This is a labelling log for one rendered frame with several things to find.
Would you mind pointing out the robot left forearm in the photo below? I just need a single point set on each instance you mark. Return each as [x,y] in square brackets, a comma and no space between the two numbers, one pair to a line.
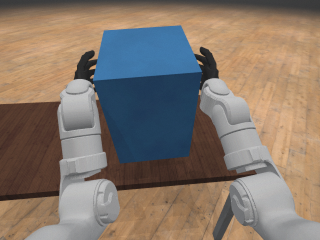
[79,130]

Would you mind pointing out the robot right upper arm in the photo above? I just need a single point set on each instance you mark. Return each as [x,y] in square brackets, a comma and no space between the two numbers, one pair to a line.
[263,202]

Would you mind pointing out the table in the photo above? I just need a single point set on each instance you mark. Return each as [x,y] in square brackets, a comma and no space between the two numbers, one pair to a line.
[31,151]

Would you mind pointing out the robot right hand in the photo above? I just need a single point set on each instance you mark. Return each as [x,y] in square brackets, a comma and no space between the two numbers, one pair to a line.
[209,67]

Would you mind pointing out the carton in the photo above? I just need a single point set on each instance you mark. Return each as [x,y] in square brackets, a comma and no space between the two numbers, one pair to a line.
[147,81]

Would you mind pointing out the robot left hand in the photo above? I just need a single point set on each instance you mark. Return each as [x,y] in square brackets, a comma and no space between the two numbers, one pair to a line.
[83,67]

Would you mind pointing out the robot right forearm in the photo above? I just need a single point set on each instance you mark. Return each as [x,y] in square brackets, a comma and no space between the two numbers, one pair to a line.
[236,130]

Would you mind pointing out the robot left upper arm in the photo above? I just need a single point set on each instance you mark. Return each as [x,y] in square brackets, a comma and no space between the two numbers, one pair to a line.
[86,208]

